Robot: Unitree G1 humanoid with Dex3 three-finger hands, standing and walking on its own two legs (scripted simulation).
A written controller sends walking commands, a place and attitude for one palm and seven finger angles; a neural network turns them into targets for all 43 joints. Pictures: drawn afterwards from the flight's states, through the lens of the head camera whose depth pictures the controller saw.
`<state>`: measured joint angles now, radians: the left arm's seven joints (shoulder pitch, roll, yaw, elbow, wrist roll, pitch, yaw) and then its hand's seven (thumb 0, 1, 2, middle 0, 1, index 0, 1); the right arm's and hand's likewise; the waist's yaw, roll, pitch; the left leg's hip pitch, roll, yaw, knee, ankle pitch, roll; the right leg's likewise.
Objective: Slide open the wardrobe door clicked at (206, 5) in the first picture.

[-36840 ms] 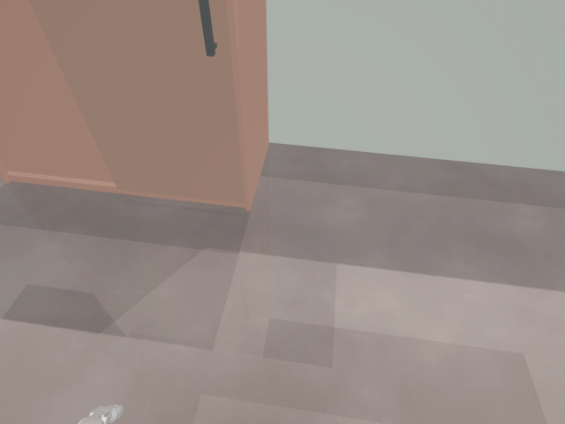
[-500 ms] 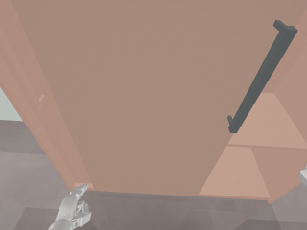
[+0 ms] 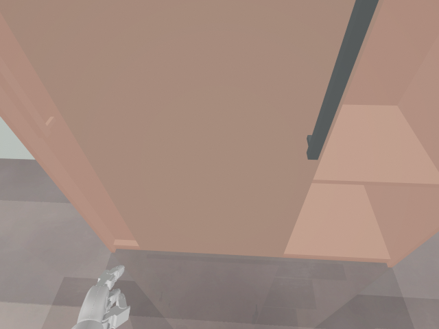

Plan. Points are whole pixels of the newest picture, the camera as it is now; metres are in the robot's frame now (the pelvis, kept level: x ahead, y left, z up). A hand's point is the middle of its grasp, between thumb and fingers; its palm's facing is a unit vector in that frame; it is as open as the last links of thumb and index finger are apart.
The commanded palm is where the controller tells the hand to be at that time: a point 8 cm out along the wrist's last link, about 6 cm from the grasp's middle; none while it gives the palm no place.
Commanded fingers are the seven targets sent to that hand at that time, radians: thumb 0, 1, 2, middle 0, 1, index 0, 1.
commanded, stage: step back with the hand held close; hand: right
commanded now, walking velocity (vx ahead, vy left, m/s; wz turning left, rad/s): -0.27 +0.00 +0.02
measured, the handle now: (331, 87) +0.51 -0.19 +0.19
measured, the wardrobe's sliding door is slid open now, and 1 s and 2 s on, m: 0.48 0.48 0.48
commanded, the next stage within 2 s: stop stepping back and stand still in 0.48 s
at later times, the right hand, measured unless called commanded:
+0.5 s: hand out of the picture +0.10 -0.34 +0.19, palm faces +0.45 +0.83 -0.33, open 7.4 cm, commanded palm +0.01 -0.38 +0.19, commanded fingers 0.00 -0.90 -0.90 0.20 0.30 0.20 0.30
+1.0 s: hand out of the picture -0.10 -0.46 +0.21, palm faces +0.29 +0.81 -0.51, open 7.4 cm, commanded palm -0.11 -0.52 +0.19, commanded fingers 0.00 -0.90 -0.90 0.20 0.30 0.20 0.30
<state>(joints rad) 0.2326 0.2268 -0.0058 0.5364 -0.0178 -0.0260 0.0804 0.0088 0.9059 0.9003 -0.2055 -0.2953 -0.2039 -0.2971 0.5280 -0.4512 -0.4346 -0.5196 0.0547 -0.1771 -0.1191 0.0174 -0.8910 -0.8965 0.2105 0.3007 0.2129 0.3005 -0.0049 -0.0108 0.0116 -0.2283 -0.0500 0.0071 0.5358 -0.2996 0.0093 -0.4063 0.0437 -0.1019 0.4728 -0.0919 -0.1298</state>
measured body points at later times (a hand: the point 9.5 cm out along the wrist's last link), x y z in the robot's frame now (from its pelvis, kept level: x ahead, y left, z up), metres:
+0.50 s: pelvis -0.11 -0.07 +0.00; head -0.11 -0.13 +0.44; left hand +0.09 +0.17 -0.04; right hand +0.07 -0.39 +0.20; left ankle -0.15 +0.09 -0.68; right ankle +0.10 -0.05 -0.72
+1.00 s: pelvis -0.30 -0.24 -0.03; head -0.29 -0.31 +0.41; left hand -0.16 -0.01 -0.08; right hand -0.12 -0.50 +0.24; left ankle -0.23 -0.07 -0.73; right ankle -0.26 -0.36 -0.68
